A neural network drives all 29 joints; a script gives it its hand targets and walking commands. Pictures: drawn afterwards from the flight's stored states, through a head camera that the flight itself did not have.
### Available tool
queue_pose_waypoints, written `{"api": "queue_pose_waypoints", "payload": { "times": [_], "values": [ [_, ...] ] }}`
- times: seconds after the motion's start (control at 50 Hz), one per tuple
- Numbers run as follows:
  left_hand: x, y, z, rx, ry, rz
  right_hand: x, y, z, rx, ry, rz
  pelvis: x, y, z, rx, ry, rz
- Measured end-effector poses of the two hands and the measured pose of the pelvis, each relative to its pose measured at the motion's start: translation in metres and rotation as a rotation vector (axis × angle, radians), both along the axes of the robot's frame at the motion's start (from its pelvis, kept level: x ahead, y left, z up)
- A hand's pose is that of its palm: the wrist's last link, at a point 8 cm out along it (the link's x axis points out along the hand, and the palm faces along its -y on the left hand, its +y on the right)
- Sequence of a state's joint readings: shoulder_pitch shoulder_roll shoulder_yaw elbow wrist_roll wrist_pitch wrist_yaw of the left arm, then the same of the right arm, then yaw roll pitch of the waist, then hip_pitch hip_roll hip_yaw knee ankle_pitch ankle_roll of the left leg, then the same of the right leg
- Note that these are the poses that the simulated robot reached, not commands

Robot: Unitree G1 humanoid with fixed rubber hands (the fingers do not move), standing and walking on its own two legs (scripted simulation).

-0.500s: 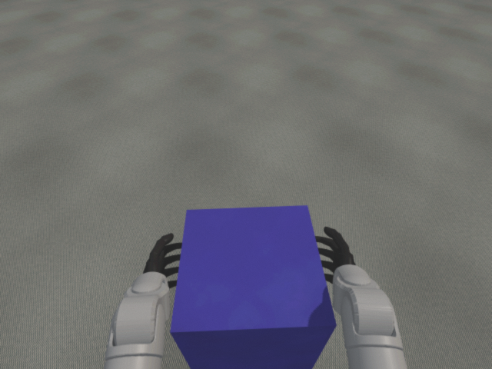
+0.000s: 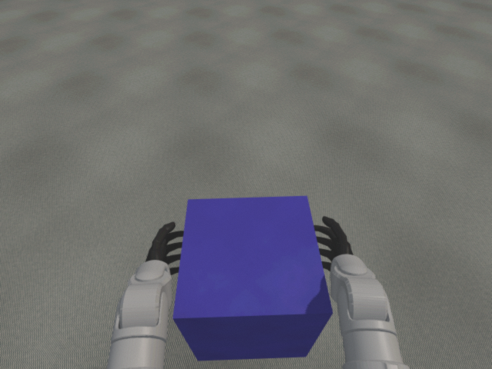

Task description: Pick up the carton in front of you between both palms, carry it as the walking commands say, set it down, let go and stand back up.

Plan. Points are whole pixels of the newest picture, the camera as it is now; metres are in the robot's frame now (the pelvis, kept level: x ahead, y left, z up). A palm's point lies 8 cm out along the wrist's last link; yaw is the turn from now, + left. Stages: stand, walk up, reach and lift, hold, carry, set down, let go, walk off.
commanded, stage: hold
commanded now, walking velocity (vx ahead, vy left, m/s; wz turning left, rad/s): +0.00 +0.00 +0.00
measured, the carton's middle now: (249, 282) +0.29 +0.00 -0.04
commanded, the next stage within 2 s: set down in 0.52 s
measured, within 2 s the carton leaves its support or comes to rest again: neither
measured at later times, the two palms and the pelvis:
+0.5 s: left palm (151, 281) +0.26 +0.16 +0.03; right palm (343, 284) +0.24 -0.14 +0.05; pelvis -0.04 +0.03 +0.01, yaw -6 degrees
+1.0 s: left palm (163, 275) +0.31 +0.16 -0.05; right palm (321, 280) +0.29 -0.14 -0.03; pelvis -0.06 +0.07 -0.03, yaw -10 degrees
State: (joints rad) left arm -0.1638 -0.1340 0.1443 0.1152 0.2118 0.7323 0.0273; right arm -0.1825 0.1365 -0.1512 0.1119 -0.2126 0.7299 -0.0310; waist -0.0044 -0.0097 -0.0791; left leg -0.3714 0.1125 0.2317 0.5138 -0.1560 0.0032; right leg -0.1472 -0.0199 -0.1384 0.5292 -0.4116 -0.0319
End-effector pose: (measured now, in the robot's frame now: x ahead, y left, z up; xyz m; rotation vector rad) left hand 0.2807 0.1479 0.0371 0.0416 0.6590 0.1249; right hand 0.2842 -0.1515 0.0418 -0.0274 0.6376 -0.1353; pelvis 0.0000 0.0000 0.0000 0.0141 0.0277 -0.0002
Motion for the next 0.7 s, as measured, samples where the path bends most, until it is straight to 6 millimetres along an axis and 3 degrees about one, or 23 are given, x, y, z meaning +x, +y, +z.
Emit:
{"api": "queue_pose_waypoints", "payload": {
  "times": [0.14,0.3,0.54,0.7],
  "values": [
    [-0.012,-0.008,-0.005,-0.007,0.017,-0.026,-0.016,-0.008,0.001,-0.04,0.019,0.004,-0.008,-0.002,0.012,0.012,-0.076,-0.075],
    [-0.008,-0.031,-0.001,-0.002,0.007,-0.139,-0.047,-0.029,0.001,-0.014,0.008,-0.123,-0.024,0.008,0.013,-0.01,-0.102,-0.097],
    [-0.024,0.013,-0.003,-0.03,0.01,-0.082,-0.045,0.014,0.009,-0.036,0.012,-0.068,-0.037,0.036,0.012,-0.017,-0.135,-0.105],
    [-0.01,0.022,-0.005,-0.058,0.018,-0.108,-0.045,0.024,0.006,-0.032,0.018,-0.113,-0.04,0.06,0.009,-0.022,-0.139,-0.123]
  ]
}}
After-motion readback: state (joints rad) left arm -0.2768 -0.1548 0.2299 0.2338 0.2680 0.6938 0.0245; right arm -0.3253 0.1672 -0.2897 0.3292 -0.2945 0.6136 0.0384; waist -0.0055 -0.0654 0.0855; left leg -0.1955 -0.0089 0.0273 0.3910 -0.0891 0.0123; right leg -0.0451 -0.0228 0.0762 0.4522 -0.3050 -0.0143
